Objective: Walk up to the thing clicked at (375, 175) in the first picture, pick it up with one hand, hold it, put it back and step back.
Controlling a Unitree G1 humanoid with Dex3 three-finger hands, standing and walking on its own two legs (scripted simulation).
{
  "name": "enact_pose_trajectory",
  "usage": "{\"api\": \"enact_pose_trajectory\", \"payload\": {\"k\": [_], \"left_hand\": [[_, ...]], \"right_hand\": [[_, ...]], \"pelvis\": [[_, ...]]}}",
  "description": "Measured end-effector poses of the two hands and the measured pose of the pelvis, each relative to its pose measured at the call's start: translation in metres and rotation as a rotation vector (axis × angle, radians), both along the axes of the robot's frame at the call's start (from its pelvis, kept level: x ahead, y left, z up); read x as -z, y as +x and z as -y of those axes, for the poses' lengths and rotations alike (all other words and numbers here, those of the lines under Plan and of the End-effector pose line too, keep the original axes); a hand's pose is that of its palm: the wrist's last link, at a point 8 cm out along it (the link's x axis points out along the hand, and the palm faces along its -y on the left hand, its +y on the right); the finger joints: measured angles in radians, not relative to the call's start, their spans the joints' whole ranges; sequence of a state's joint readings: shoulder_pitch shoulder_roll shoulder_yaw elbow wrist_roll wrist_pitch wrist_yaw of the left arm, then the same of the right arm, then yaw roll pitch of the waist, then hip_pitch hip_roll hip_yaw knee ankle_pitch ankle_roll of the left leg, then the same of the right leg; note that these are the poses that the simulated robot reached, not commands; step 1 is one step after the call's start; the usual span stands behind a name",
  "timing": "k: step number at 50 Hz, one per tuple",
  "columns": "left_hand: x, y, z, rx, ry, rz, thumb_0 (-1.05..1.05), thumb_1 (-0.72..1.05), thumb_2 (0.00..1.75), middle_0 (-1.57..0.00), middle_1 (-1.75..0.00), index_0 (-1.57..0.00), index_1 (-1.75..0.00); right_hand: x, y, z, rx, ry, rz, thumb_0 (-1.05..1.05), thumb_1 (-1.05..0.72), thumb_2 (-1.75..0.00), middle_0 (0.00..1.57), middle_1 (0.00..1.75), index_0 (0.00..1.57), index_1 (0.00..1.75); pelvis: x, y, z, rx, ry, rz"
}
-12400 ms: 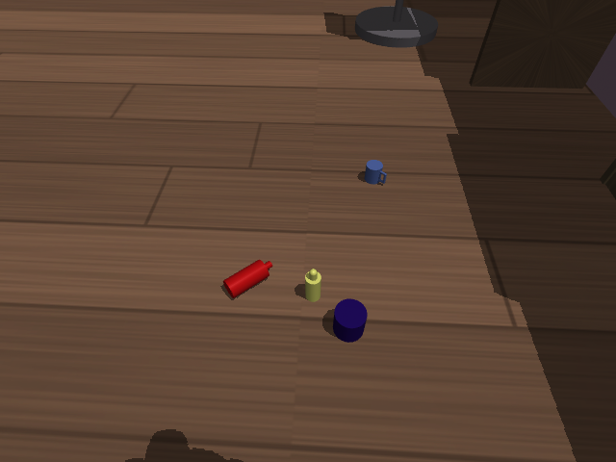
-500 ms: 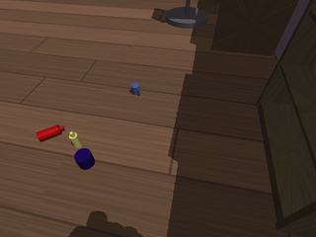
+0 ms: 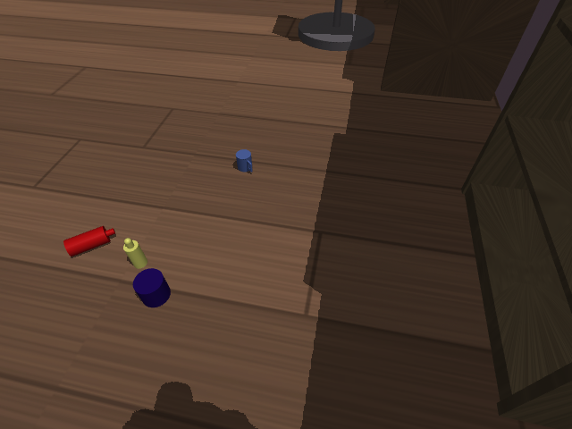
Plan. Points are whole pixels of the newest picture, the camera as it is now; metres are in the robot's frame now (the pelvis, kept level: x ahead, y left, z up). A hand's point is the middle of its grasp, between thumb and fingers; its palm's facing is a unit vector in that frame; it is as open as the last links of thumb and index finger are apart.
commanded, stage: stand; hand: left
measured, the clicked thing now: (245, 162) +1.48 +0.26 -0.74
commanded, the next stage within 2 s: walk up in 0.46 s
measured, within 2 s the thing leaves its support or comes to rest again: neither
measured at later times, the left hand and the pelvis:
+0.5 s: hand out of the picture +0.08 +0.26 -0.15, palm faces -0.01 -0.94 -0.34, open 7.4 cm; pelvis +0.00 +0.00 +0.00, yaw +0 degrees
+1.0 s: hand (84, 402) +0.20 +0.35 -0.16, palm faces -0.03 -0.94 -0.33, open 7.4 cm; pelvis +0.15 +0.07 -0.01, yaw +0 degrees
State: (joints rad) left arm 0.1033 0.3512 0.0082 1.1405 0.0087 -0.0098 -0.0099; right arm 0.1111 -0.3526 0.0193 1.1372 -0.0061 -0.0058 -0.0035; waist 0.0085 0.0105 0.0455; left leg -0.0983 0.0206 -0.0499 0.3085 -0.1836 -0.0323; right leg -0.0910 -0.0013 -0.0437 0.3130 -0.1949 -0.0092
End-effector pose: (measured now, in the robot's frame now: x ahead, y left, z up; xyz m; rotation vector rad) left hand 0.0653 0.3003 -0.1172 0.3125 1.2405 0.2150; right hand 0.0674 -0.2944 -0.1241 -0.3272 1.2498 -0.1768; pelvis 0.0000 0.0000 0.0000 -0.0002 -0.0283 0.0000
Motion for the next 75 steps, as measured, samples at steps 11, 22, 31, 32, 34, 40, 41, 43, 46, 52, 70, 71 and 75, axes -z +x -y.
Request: {"api": "enact_pose_trajectory", "payload": {"k": [11,22,31,32,34,40,41,43,46,52,70,71,75], "left_hand": [[0.0,0.0,-0.001,-0.001,0.003,-0.005,0.01,0.91,0.9,-0.2,-0.3,-0.2,-0.3],[-0.001,0.004,-0.001,0.006,0.002,0.003,0.01,0.91,0.9,-0.2,-0.3,-0.2,-0.3],[-0.004,-0.006,-0.029,-0.044,0.003,0.081,0.01,0.9,0.9,-0.2,-0.3,-0.21,-0.3],[-0.004,-0.01,-0.036,-0.053,0.008,0.069,0.01,0.9,0.9,-0.2,-0.3,-0.21,-0.3],[-0.002,-0.016,-0.051,-0.066,0.017,0.034,0.01,0.9,0.9,-0.2,-0.3,-0.21,-0.3],[0.022,0.001,-0.099,-0.073,0.028,-0.05,0.01,0.9,0.9,-0.2,-0.3,-0.2,-0.3],[0.024,0.01,-0.102,-0.065,0.028,-0.06,0.01,0.91,0.9,-0.2,-0.3,-0.2,-0.3],[0.023,0.033,-0.104,-0.046,0.018,-0.053,0.01,0.91,0.9,-0.2,-0.3,-0.2,-0.3],[0.016,0.073,-0.103,-0.013,-0.006,-0.007,0.01,0.91,0.9,-0.2,-0.3,-0.2,-0.3],[0.002,0.152,-0.094,0.055,-0.024,0.039,0.01,0.91,0.9,-0.2,-0.3,-0.2,-0.3],[-0.028,0.376,-0.031,0.086,0.037,0.217,0.01,0.91,0.9,-0.2,-0.3,-0.2,-0.3],[-0.028,0.379,-0.031,0.083,0.037,0.204,0.01,0.9,0.9,-0.2,-0.3,-0.2,-0.3],[-0.022,0.39,-0.037,0.062,0.029,0.148,0.01,0.9,0.9,-0.2,-0.3,-0.21,-0.3]], "right_hand": [[0.001,0.003,-0.002,-0.001,0.001,0.005,0.0,-0.91,-0.9,0.2,0.3,0.2,0.3],[-0.001,0.006,-0.002,0.0,0.001,0.016,0.0,-0.91,-0.9,0.2,0.3,0.2,0.3],[-0.007,0.026,0.007,-0.051,-0.025,0.012,0.0,-0.91,-0.9,0.2,0.3,0.2,0.3],[-0.009,0.033,0.007,-0.058,-0.03,0.015,0.0,-0.91,-0.9,0.2,0.3,0.2,0.3],[-0.015,0.049,0.003,-0.072,-0.04,0.031,0.01,-0.91,-0.9,0.2,0.3,0.2,0.3],[-0.019,0.098,-0.017,-0.076,-0.104,0.123,0.0,-0.91,-0.9,0.2,0.3,0.2,0.3],[-0.02,0.102,-0.02,-0.061,-0.105,0.139,0.0,-0.91,-0.9,0.2,0.3,0.2,0.3],[-0.024,0.105,-0.028,-0.037,-0.098,0.143,0.0,-0.91,-0.9,0.2,0.3,0.2,0.3],[-0.028,0.111,-0.038,-0.018,-0.084,0.126,0.0,-0.91,-0.9,0.2,0.3,0.2,0.3],[-0.023,0.132,-0.047,0.015,-0.041,0.096,0.0,-0.9,-0.9,0.21,0.3,0.2,0.3],[0.01,0.333,-0.002,-0.018,0.024,0.085,0.01,-0.91,-0.9,0.2,0.3,0.2,0.3],[0.006,0.348,-0.002,-0.028,0.024,0.1,0.01,-0.91,-0.9,0.2,0.3,0.2,0.3],[-0.007,0.402,-0.001,-0.067,0.009,0.123,0.0,-0.91,-0.9,0.2,0.3,0.2,0.3]], "pelvis": [[0.0,0.002,-0.001,0.004,0.001,0.002],[0.0,0.002,-0.002,0.006,0.001,0.003],[0.006,0.02,-0.013,-0.036,-0.011,-0.005],[0.006,0.025,-0.017,-0.039,-0.016,-0.003],[0.007,0.036,-0.025,-0.046,-0.021,0.001],[0.027,0.077,-0.058,-0.042,-0.005,0.017],[0.027,0.083,-0.061,-0.042,-0.003,0.02],[0.023,0.097,-0.066,-0.037,0.003,0.023],[0.015,0.119,-0.069,-0.023,0.013,0.027],[0.008,0.168,-0.07,-0.001,0.026,0.03],[0.014,0.349,-0.022,0.002,0.009,0.018],[0.012,0.359,-0.022,0.003,0.007,0.016],[0.01,0.396,-0.023,-0.003,-0.007,0.005]]}}
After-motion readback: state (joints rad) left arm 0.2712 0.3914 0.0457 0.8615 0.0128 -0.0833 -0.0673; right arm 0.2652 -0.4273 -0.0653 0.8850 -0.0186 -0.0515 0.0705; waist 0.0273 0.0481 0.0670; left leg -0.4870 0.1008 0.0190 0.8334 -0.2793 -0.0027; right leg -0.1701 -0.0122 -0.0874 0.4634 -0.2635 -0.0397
